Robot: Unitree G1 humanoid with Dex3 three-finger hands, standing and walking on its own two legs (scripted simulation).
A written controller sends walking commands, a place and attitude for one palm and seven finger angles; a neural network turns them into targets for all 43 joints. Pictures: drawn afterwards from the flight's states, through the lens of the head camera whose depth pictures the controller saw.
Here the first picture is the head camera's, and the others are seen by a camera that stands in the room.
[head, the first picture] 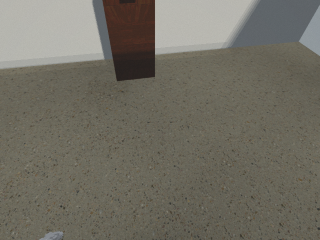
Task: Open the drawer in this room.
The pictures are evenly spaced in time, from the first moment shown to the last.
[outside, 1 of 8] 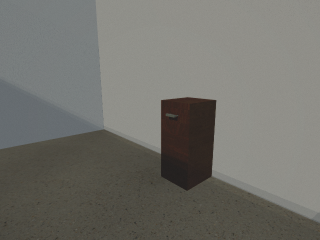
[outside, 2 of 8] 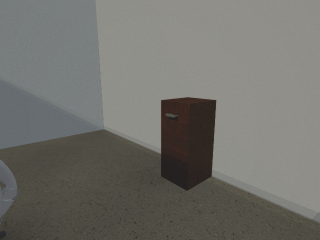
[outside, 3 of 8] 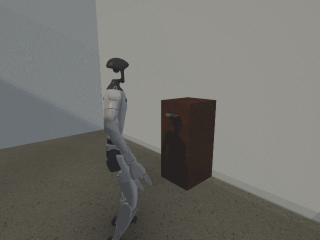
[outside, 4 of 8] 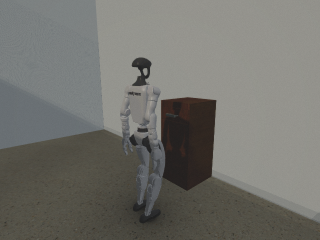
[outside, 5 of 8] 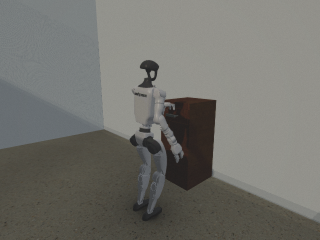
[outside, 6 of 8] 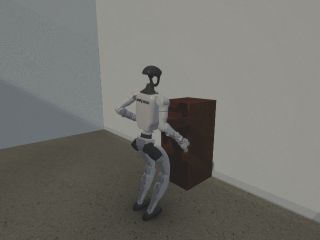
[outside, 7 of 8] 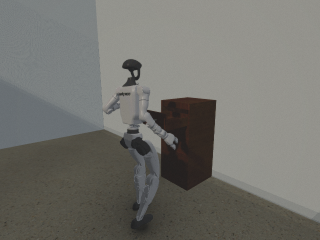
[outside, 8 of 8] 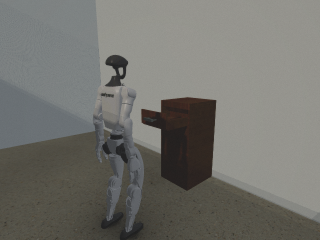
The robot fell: no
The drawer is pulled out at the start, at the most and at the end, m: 0.00 0.30 0.29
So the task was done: yes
